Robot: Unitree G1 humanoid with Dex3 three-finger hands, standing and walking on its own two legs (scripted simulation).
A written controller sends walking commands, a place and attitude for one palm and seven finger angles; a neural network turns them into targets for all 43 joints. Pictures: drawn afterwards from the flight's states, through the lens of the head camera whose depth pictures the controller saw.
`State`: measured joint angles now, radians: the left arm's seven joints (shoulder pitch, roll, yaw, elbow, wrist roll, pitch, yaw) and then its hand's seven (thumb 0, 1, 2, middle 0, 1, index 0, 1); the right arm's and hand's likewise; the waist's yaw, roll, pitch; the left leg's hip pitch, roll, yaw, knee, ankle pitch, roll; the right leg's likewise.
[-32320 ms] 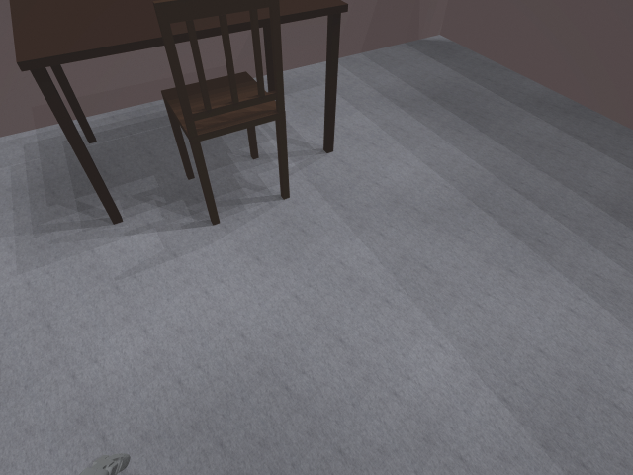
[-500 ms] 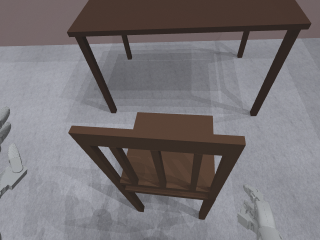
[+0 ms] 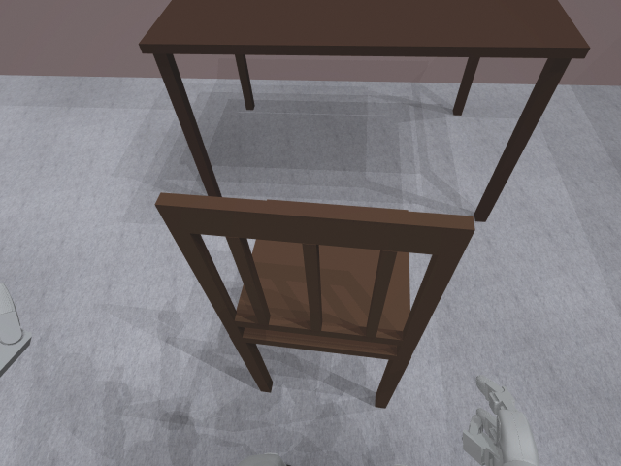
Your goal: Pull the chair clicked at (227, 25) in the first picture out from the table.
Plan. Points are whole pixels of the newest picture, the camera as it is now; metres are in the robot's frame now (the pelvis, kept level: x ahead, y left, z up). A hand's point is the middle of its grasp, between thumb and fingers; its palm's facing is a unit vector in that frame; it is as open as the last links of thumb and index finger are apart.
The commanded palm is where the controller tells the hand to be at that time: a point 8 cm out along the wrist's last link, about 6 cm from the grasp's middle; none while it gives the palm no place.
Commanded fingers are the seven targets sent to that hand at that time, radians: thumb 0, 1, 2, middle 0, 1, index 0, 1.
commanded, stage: step back with the hand held close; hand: left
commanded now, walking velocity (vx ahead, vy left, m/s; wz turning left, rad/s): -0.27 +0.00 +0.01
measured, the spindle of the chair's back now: (314, 290) +0.38 +0.04 -0.07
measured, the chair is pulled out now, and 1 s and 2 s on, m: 0.52 0.52 0.52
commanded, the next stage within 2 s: stop stepping back and stand still in 1.02 s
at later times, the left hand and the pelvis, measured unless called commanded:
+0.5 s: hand (23, 343) +0.19 +0.25 +0.18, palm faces +0.41 -0.72 -0.56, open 7.4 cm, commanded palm +0.12 +0.30 +0.19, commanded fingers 0.00 0.90 0.90 -0.20 -0.30 -0.20 -0.30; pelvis -0.02 +0.00 -0.01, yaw +1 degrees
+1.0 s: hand (0, 405) +0.14 +0.26 +0.17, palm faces +0.33 -0.74 -0.58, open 7.4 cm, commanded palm +0.07 +0.30 +0.19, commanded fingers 0.00 0.90 0.90 -0.20 -0.30 -0.20 -0.30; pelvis -0.07 +0.00 +0.00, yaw +1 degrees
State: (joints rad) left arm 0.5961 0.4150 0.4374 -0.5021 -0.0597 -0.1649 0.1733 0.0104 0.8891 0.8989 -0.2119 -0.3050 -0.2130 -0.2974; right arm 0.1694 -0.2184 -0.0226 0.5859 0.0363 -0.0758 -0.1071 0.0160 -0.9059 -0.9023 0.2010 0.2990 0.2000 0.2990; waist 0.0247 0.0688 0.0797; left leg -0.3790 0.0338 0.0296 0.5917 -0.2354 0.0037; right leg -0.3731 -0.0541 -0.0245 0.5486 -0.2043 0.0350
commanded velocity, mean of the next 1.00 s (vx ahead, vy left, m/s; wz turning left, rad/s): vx -0.39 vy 0.00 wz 0.00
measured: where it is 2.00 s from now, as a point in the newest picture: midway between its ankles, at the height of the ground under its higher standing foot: outside the picture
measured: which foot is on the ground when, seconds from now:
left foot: down 0.00-0.78, up 0.80-0.98, down 1.00-1.00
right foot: down 0.00-0.58, up 0.60-0.74, down 0.76-1.00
